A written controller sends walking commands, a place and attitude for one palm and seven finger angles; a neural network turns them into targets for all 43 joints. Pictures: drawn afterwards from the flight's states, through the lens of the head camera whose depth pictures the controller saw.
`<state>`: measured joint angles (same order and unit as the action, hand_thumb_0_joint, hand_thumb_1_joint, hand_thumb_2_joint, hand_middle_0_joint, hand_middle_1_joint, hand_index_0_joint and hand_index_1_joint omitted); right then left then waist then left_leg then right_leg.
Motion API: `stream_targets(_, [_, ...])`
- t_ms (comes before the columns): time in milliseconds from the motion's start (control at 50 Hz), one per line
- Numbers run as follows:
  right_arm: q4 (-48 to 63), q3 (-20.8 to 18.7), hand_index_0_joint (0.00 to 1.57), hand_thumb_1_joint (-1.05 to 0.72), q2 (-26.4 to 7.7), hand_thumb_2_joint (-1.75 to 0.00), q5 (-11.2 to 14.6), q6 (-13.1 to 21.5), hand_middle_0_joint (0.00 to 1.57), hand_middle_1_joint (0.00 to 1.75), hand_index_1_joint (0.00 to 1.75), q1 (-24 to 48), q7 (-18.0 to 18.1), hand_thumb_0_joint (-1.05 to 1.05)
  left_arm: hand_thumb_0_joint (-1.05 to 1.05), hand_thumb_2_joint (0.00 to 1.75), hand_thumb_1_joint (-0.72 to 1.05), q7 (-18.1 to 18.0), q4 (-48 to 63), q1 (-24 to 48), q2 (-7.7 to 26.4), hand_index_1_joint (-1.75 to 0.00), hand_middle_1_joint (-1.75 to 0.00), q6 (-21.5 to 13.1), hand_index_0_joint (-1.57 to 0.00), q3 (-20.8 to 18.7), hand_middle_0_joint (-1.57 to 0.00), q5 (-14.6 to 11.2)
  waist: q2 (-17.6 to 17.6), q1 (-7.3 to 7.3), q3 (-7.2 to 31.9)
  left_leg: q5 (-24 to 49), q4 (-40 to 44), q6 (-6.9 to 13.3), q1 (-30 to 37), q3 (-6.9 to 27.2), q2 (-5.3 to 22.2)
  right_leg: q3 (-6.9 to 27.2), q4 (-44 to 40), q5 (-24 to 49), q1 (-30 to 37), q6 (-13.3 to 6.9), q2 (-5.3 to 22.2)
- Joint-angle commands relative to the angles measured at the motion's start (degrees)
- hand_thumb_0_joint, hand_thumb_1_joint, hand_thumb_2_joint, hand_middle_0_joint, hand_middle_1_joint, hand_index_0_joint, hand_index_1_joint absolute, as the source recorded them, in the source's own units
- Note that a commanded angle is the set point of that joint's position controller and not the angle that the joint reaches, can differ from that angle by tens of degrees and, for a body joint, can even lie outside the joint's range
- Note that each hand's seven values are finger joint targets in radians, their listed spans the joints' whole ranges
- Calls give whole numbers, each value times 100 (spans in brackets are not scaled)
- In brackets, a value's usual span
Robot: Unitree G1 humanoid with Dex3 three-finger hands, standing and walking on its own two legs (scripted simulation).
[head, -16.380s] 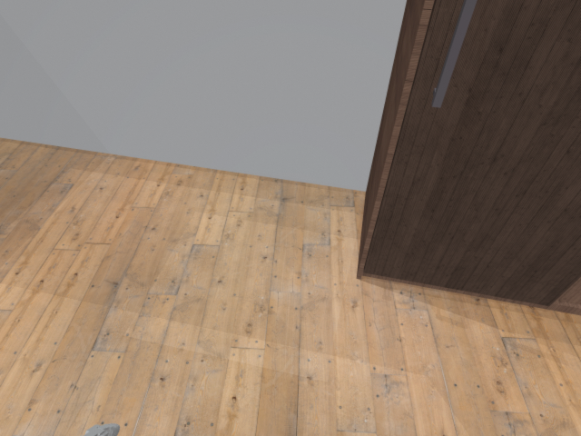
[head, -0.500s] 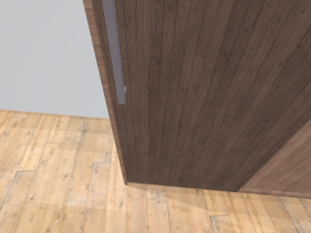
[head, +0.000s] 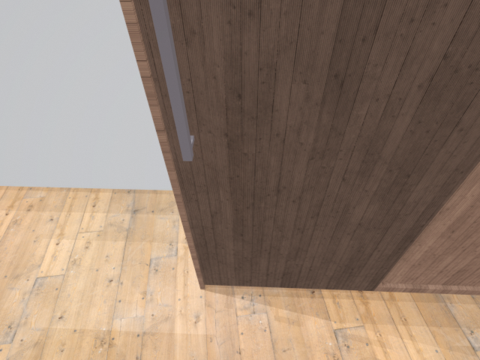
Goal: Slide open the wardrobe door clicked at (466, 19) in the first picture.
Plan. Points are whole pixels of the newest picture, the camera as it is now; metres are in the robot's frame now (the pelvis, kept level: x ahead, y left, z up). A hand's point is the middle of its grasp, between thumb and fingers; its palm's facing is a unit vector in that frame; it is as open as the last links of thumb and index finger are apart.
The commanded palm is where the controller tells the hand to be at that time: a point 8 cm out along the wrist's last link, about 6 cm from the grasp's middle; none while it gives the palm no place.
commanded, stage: come to a stop and stand still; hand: left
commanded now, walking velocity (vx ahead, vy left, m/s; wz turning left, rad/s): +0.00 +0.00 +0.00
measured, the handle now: (177, 82) +0.51 +0.14 +0.22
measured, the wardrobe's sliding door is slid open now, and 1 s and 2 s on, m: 0.00 0.00 0.00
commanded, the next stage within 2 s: look again from close up in 0.30 s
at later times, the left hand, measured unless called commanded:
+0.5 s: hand out of the picture +0.02 +0.16 -0.17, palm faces +0.02 -0.98 -0.18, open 7.4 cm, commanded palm none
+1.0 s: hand out of the picture +0.05 +0.15 -0.17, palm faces +0.03 -0.98 -0.19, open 7.4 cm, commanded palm none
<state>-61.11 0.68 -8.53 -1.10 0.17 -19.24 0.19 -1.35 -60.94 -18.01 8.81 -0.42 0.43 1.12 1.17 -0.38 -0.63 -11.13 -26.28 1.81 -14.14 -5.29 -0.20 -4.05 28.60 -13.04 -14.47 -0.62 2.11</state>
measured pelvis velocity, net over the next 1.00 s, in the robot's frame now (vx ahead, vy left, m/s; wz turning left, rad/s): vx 0.05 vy -0.02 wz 0.01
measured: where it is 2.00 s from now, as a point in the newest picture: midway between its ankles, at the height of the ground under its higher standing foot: outside the picture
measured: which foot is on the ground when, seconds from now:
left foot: down 0.00-1.00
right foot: down 0.00-1.00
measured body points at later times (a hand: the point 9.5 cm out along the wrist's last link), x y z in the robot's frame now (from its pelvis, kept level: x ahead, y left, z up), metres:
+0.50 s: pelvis +0.03 -0.01 +0.00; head +0.04 -0.01 +0.45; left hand +0.02 +0.21 -0.16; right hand +0.03 -0.23 -0.16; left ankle +0.04 +0.10 -0.74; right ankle +0.03 -0.11 -0.74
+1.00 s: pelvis +0.05 -0.02 +0.00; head +0.06 -0.03 +0.45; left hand +0.05 +0.20 -0.15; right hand +0.06 -0.25 -0.16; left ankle +0.04 +0.10 -0.74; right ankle +0.03 -0.11 -0.74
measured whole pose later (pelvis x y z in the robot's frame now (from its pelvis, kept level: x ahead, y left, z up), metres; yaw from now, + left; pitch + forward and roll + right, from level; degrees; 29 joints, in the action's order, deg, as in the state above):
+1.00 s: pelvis +0.05 -0.02 +0.00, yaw +0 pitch -1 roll +1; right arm -64.9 0.6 -9.1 -0.8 1.0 -14.5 1.4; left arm -1.4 -63.3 -15.5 9.1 -1.2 0.2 1.0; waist -0.3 0.5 -2.2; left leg -13.2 -23.1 -0.5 -8.9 -4.0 1.5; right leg -5.2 24.5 -15.1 -8.6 -2.2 0.1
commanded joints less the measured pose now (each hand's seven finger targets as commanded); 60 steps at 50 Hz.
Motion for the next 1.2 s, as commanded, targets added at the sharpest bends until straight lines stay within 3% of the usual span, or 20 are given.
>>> stream_targets(0, [119, -97, 20, -90, -466, -90, 6, 145, 20, 30, 30, -184, 71, 0, 0, 90, 90, -57, 157, -210, 583, -30, -30, -134, -20, -81, -20, -28, -225, 29, -407, -730, 772, 35, -226, 725, 563, 688, -872, -789, -158, -205, 470])
stream_targets(160, [-31, -76, 20, -90, -427, -90, 28, 181, 20, 30, 30, -123, 104, 0, 0, 90, 90, -59, -11, -240, 531, -30, -30, -153, -20, -71, -20, -41, 29, 52, -375, -272, 714, -6, -80, 653, 590, 658, -873, -277, 14, -192, 477])
stream_targets(440, [-144, -76, 20, -90, -470, -90, 35, 185, 20, 30, 30, -8, 139, 0, 0, 90, 90, -62, -93, -194, 501, -30, -30, -151, -20, -81, -20, -36, -135, 63, -345, 206, 706, -13, 107, 648, 628, 583, -870, 204, 234, -170, 475])
stream_targets(540, [-169, -86, 20, -90, -515, -90, 32, 203, 20, 30, 30, 42, 147, 0, 0, 90, 90, -66, -95, -170, 544, -30, -30, -162, -20, -93, -20, -41, -155, 68, -164, 519, 669, -12, 287, 617, 659, 549, -809, 580, 385, -172, 494])
stream_targets(1180, [-258, -80, 20, -90, -582, -90, 22, 179, 20, 30, 30, 239, 184, 0, 0, 90, 90, -57, -116, -86, 687, -30, -30, -172, -20, -137, -20, -47, -161, 100, -206, 744, 666, -85, 484, 553, 664, 554, -950, 1135, 612, -202, 536])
